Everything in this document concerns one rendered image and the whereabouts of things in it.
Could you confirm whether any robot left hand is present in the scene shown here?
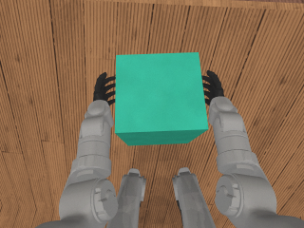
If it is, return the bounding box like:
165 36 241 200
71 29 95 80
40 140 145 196
93 72 116 106

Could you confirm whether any left robot shin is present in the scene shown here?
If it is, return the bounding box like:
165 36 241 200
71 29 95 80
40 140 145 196
121 168 141 184

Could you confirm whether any carton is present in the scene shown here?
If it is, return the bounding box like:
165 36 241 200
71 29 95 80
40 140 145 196
115 52 209 146

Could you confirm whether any robot right upper arm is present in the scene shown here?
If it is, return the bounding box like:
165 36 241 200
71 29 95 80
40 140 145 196
215 173 304 228

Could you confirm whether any robot left upper arm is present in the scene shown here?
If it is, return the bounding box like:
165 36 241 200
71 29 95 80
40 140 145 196
35 177 119 228

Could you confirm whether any right robot thigh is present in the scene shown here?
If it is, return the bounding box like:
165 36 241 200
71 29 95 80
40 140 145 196
172 171 217 228

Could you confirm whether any robot right forearm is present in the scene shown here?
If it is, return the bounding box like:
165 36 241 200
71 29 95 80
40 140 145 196
208 96 277 207

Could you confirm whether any robot right hand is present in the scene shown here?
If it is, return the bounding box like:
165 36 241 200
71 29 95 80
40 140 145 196
201 70 225 106

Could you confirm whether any robot left forearm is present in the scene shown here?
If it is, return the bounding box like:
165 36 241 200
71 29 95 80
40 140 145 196
59 100 114 216

